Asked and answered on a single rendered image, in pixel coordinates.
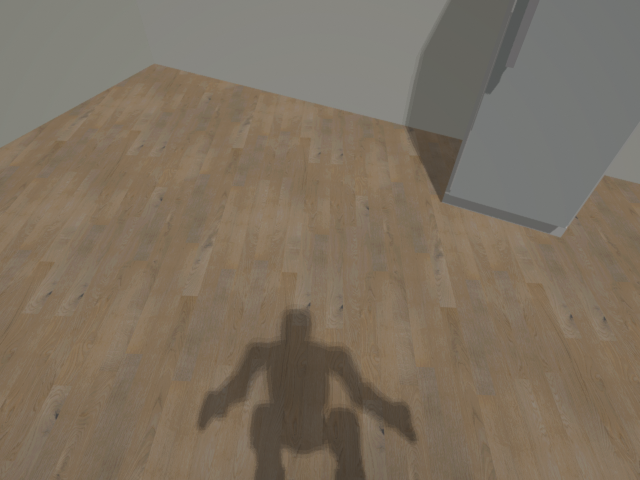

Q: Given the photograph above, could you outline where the fridge door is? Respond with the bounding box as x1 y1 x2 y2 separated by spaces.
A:
449 0 640 228

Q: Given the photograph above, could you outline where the handle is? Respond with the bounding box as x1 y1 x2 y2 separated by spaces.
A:
505 0 540 68

